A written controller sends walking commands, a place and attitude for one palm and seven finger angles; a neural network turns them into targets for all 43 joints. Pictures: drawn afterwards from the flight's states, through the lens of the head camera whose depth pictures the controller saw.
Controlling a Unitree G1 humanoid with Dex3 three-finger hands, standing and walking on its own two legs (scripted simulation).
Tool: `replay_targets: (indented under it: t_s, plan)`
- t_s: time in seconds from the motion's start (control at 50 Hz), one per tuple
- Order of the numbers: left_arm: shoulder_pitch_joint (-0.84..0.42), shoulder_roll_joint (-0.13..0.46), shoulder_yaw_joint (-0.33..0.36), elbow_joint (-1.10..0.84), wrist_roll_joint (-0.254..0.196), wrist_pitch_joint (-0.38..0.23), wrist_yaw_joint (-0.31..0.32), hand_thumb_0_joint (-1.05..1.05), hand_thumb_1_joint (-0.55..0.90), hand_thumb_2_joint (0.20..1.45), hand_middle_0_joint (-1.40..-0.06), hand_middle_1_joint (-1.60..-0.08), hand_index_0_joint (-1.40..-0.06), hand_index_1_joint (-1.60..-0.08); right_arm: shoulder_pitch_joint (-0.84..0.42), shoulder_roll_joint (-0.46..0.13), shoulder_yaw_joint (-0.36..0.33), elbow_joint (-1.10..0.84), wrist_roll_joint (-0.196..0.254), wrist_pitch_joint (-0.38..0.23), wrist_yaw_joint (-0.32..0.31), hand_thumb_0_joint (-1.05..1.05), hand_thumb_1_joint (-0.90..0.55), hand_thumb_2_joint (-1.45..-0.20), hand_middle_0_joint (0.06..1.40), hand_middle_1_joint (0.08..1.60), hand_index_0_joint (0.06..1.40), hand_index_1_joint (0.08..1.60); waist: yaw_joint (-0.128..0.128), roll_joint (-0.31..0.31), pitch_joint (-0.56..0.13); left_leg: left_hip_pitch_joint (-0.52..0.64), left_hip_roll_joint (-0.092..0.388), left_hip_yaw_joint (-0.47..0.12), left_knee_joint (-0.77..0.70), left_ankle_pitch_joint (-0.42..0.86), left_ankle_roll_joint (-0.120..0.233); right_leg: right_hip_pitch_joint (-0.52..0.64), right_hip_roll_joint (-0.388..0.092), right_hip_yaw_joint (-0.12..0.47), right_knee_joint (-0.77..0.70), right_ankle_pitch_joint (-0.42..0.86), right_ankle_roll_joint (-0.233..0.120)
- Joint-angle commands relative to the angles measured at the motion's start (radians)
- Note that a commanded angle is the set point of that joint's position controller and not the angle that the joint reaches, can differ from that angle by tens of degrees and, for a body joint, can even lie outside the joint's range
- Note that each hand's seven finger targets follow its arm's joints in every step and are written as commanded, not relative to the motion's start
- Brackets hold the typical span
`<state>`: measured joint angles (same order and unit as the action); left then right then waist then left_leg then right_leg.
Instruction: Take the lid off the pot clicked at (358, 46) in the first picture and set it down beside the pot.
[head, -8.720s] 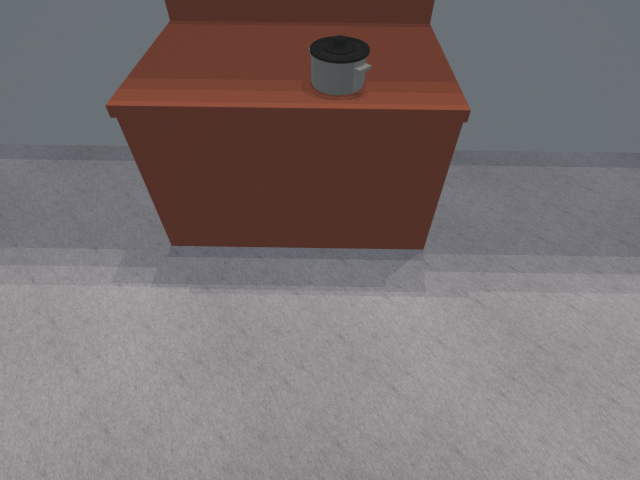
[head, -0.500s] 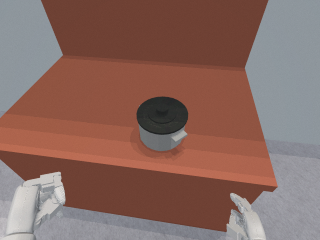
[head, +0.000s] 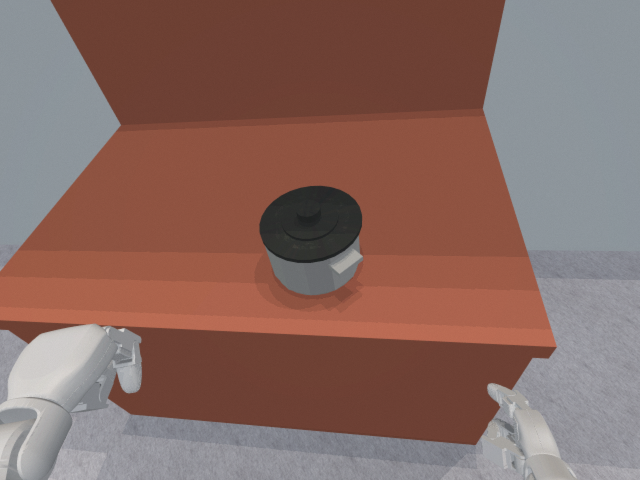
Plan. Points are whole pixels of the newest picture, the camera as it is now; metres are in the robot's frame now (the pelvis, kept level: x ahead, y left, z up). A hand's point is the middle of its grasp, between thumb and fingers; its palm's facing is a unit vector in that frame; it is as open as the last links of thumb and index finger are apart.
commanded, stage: reach forward and open the fingers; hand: left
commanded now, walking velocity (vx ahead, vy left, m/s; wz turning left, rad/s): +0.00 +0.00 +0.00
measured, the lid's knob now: (308, 211) +0.53 +0.09 +0.02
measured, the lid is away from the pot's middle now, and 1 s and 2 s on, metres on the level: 0.00 0.00 0.00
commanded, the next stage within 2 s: move the open hand above the knob in 0.72 s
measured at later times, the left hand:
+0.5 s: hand (108, 338) +0.24 +0.28 +0.10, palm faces -0.18 -0.06 -0.98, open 8.8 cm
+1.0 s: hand (142, 292) +0.30 +0.26 +0.10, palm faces -0.19 -0.02 -0.98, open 10.0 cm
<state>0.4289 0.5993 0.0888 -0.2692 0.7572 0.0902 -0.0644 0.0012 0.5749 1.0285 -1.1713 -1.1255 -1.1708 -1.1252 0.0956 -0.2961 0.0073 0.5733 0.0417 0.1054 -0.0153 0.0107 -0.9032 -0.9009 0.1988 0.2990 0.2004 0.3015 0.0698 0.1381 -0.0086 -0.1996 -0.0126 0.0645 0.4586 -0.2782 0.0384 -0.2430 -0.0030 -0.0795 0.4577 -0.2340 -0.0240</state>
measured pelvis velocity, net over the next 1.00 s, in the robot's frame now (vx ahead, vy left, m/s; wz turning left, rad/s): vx -0.01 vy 0.02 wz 0.03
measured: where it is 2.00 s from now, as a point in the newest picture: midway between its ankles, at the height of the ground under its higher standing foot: outside the picture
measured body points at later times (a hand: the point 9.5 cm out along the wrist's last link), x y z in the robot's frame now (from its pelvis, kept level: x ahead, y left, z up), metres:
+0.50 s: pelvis -0.02 +0.01 +0.00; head +0.00 -0.04 +0.45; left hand +0.24 +0.28 +0.15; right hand +0.18 -0.22 -0.11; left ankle -0.02 +0.09 -0.74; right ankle +0.00 -0.10 -0.74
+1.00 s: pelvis -0.01 +0.02 +0.00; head +0.01 -0.02 +0.45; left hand +0.30 +0.26 +0.16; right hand +0.19 -0.19 -0.11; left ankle -0.02 +0.09 -0.74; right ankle +0.01 -0.10 -0.74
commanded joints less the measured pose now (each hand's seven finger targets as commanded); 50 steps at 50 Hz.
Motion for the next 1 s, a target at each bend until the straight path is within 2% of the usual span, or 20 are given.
replay_targets:
  t_s: [0.0, 0.06, 0.18, 0.26, 0.28, 0.36, 0.42, 0.48, 0.58, 0.6, 0.66, 0.72, 0.76, 0.8, 0.82, 0.86, 0.88, 0.9, 0.94, 0.98]
  plan:
    - [-0.196, 0.295, 0.170, -0.163, -0.008, -0.065, -0.063, 0.000, 0.295, 1.190, -1.073, -0.790, -1.073, -0.790, -0.114, -0.093, -0.031, -0.166, -0.004, -0.060, -0.016, 0.000, -0.900, -0.900, 0.200, 0.300, 0.200, 0.300, -0.024, -0.133, -0.146, 0.016, 0.002, -0.073, -0.046, 0.296, 0.029, 0.136, -0.028, 0.094, -0.082, 0.283, 0.021]
    - [-0.282, 0.401, 0.265, -0.158, 0.030, -0.112, -0.078, 0.000, 0.211, 1.213, -1.035, -0.684, -1.035, -0.684, -0.127, -0.088, -0.020, -0.168, -0.007, -0.071, -0.024, 0.000, -0.900, -0.900, 0.200, 0.300, 0.200, 0.300, -0.010, -0.073, -0.153, 0.038, 0.000, -0.081, -0.047, 0.322, 0.028, 0.156, -0.026, 0.107, -0.091, 0.309, 0.009]
    - [-0.209, 0.186, 0.123, -0.033, -0.034, -0.148, -0.099, 0.000, 0.053, 1.238, -0.957, -0.471, -0.957, -0.471, -0.077, -0.084, -0.037, -0.168, -0.001, -0.053, 0.012, 0.000, -0.900, -0.900, 0.200, 0.300, 0.200, 0.300, -0.020, -0.091, -0.123, 0.028, -0.006, -0.066, -0.059, 0.319, 0.014, 0.124, -0.031, 0.068, -0.104, 0.291, 0.009]
    - [-0.393, 0.279, 0.145, -0.134, 0.000, -0.148, -0.081, 0.000, -0.058, 1.268, -0.908, -0.329, -0.908, -0.329, -0.126, -0.093, -0.041, -0.186, 0.000, -0.061, 0.011, 0.000, -0.900, -0.900, 0.200, 0.300, 0.200, 0.300, -0.023, -0.073, -0.167, 0.045, -0.006, -0.078, -0.071, 0.254, 0.019, 0.130, -0.024, 0.091, -0.113, 0.209, 0.007]
    - [-0.476, 0.329, 0.165, -0.162, 0.026, -0.157, -0.075, 0.000, -0.086, 1.276, -0.895, -0.294, -0.895, -0.294, -0.104, -0.086, -0.035, -0.177, -0.008, -0.063, 0.005, 0.000, -0.900, -0.900, 0.200, 0.300, 0.200, 0.300, -0.017, -0.068, -0.245, 0.053, -0.007, -0.077, -0.076, 0.260, 0.022, 0.167, -0.035, 0.083, -0.104, 0.194, 0.011]
    - [-0.463, 0.382, 0.250, -0.009, 0.049, -0.153, -0.046, 0.000, -0.193, 1.299, -0.845, -0.152, -0.845, -0.152, -0.096, -0.086, -0.037, -0.150, 0.003, -0.055, 0.001, 0.000, -0.900, -0.900, 0.200, 0.300, 0.200, 0.300, -0.002, -0.073, -0.199, 0.046, -0.004, -0.092, -0.089, 0.273, 0.017, 0.173, -0.021, 0.083, -0.109, 0.202, -0.005]
    - [-0.461, 0.207, 0.094, 0.102, 0.007, -0.124, -0.062, 0.000, -0.249, 1.315, -0.820, -0.081, -0.820, -0.081, -0.092, -0.092, -0.037, -0.146, 0.012, -0.034, 0.012, 0.000, -0.900, -0.900, 0.200, 0.300, 0.200, 0.300, -0.022, -0.092, -0.098, 0.018, -0.003, -0.085, -0.118, 0.230, 0.007, 0.103, -0.022, 0.048, -0.123, 0.156, -0.001]
    - [-0.534, 0.114, -0.041, 0.017, -0.006, -0.105, -0.095, 0.000, -0.253, 1.325, -0.821, -0.081, -0.821, -0.081, -0.119, -0.087, -0.038, -0.179, 0.014, -0.042, 0.027, 0.000, -0.900, -0.900, 0.200, 0.300, 0.200, 0.300, -0.037, -0.090, -0.153, 0.052, -0.001, -0.089, -0.127, 0.211, 0.009, 0.100, -0.024, 0.047, -0.121, 0.123, 0.002]
    - [-0.743, 0.410, 0.163, -0.032, 0.103, -0.125, -0.079, 0.000, -0.259, 1.340, -0.823, -0.081, -0.823, -0.081, -0.119, -0.083, -0.023, -0.155, -0.004, -0.054, 0.009, 0.000, -0.900, -0.900, 0.200, 0.300, 0.200, 0.300, -0.004, -0.049, -0.286, 0.066, 0.008, -0.121, -0.131, 0.245, 0.015, 0.194, -0.023, 0.065, -0.088, 0.125, -0.011]
    - [-0.729, 0.427, 0.201, 0.054, 0.104, -0.128, -0.067, 0.000, -0.258, 1.338, -0.823, -0.081, -0.823, -0.081, -0.099, -0.086, -0.027, -0.132, -0.003, -0.048, 0.003, 0.000, -0.900, -0.900, 0.200, 0.300, 0.200, 0.300, -0.006, -0.051, -0.222, 0.052, 0.012, -0.124, -0.136, 0.244, 0.012, 0.172, -0.018, 0.060, -0.096, 0.124, -0.015]
    - [-0.682, 0.293, 0.132, 0.192, 0.062, -0.100, -0.068, 0.000, -0.256, 1.333, -0.822, -0.081, -0.822, -0.081, -0.090, -0.085, -0.029, -0.140, 0.018, -0.030, 0.012, 0.000, -0.900, -0.900, 0.200, 0.300, 0.200, 0.300, -0.017, -0.084, -0.116, 0.035, 0.011, -0.117, -0.135, 0.236, 0.003, 0.106, -0.007, 0.047, -0.106, 0.121, -0.019]
    - [-0.659, 0.106, -0.058, 0.155, 0.010, -0.072, -0.100, 0.000, -0.259, 1.340, -0.823, -0.081, -0.823, -0.081, -0.098, -0.092, -0.035, -0.162, 0.019, -0.020, 0.035, 0.000, -0.900, -0.900, 0.200, 0.300, 0.200, 0.300, -0.034, -0.065, -0.139, 0.065, 0.013, -0.119, -0.140, 0.251, -0.007, 0.077, -0.016, 0.030, -0.100, 0.136, -0.009]
    - [-0.681, 0.065, -0.120, 0.069, 0.025, -0.058, -0.122, 0.000, -0.263, 1.351, -0.825, -0.081, -0.825, -0.081, -0.124, -0.086, -0.040, -0.192, 0.023, -0.031, 0.048, 0.000, -0.900, -0.900, 0.200, 0.300, 0.200, 0.300, -0.046, -0.064, -0.183, 0.101, 0.017, -0.126, -0.119, 0.270, -0.001, 0.077, -0.011, 0.046, -0.087, 0.146, -0.011]
    - [-0.803, 0.215, -0.040, 0.023, 0.066, -0.066, -0.123, 0.000, -0.267, 1.361, -0.826, -0.081, -0.826, -0.081, -0.102, -0.100, -0.042, -0.166, 0.010, -0.026, 0.039, 0.000, -0.900, -0.900, 0.200, 0.300, 0.200, 0.300, -0.045, -0.052, -0.234, 0.113, 0.026, -0.143, -0.136, 0.272, -0.004, 0.107, -0.010, 0.045, -0.095, 0.136, -0.009]
    - [-0.874, 0.243, -0.043, 0.048, 0.079, -0.044, -0.126, 0.000, -0.267, 1.361, -0.826, -0.081, -0.826, -0.081, -0.114, -0.103, -0.034, -0.158, 0.008, -0.031, 0.035, 0.000, -0.900, -0.900, 0.200, 0.300, 0.200, 0.300, -0.047, -0.020, -0.250, 0.108, 0.017, -0.157, -0.133, 0.278, -0.007, 0.116, -0.014, 0.046, -0.082, 0.142, -0.013]
    - [-0.996, 0.408, 0.094, 0.048, 0.121, -0.035, -0.114, 0.000, -0.267, 1.361, -0.826, -0.081, -0.826, -0.081, -0.099, -0.107, -0.028, -0.138, 0.004, -0.042, 0.025, 0.000, -0.900, -0.900, 0.200, 0.300, 0.200, 0.300, -0.037, -0.033, -0.288, 0.104, 0.014, -0.158, -0.112, 0.306, 0.000, 0.151, -0.008, 0.056, -0.064, 0.169, -0.022]
    - [-1.030, 0.380, 0.069, 0.077, 0.127, -0.038, -0.116, 0.000, -0.267, 1.361, -0.826, -0.081, -0.826, -0.081, -0.098, -0.088, -0.015, -0.134, 0.004, -0.046, 0.019, 0.000, -0.900, -0.900, 0.200, 0.300, 0.200, 0.300, -0.029, -0.037, -0.317, 0.103, 0.010, -0.157, -0.113, 0.343, -0.002, 0.164, -0.015, 0.049, -0.060, 0.180, -0.021]
    - [-0.978, 0.365, 0.082, 0.141, 0.111, -0.043, -0.105, 0.000, -0.267, 1.361, -0.826, -0.081, -0.826, -0.081, -0.075, -0.088, -0.019, -0.122, 0.006, -0.048, 0.017, 0.000, -0.900, -0.900, 0.200, 0.300, 0.200, 0.300, -0.027, -0.049, -0.272, 0.101, 0.011, -0.158, -0.113, 0.355, -0.006, 0.149, -0.011, 0.042, -0.062, 0.187, -0.023]
    - [-0.916, 0.215, -0.021, 0.235, 0.073, -0.025, -0.111, 0.000, -0.267, 1.361, -0.826, -0.081, -0.826, -0.081, -0.068, -0.088, -0.018, -0.122, 0.016, -0.038, 0.028, 0.000, -0.900, -0.900, 0.200, 0.300, 0.200, 0.300, -0.039, -0.080, -0.200, 0.085, 0.006, -0.147, -0.115, 0.349, -0.013, 0.103, -0.009, 0.029, -0.066, 0.194, -0.019]
    - [-0.837, 0.067, -0.141, 0.243, 0.037, -0.004, -0.136, 0.000, -0.267, 1.361, -0.826, -0.081, -0.826, -0.081, -0.074, -0.083, -0.023, -0.144, 0.022, -0.036, 0.054, 0.000, -0.900, -0.900, 0.200, 0.300, 0.200, 0.300, -0.043, -0.106, -0.207, 0.094, 0.004, -0.135, -0.103, 0.394, -0.015, 0.093, -0.013, 0.024, -0.057, 0.225, -0.015]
